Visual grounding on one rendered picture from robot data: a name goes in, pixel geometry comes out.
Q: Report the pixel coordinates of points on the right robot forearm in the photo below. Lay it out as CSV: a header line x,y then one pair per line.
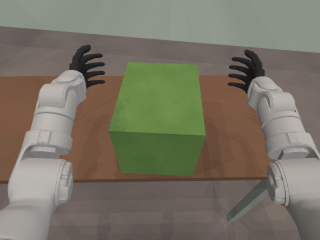
x,y
280,121

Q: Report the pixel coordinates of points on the left robot forearm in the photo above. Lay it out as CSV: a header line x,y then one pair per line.
x,y
50,133

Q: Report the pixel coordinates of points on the left robot upper arm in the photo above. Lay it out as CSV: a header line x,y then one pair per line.
x,y
39,185

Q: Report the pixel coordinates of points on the right robot upper arm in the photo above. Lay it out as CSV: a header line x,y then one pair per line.
x,y
295,184

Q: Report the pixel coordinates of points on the carton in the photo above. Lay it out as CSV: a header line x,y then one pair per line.
x,y
157,126

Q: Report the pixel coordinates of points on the robot left hand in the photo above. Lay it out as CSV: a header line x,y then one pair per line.
x,y
78,64

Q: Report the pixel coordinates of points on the robot right hand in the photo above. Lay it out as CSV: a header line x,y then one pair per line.
x,y
254,70

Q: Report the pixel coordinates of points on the table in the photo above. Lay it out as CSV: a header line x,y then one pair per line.
x,y
233,148

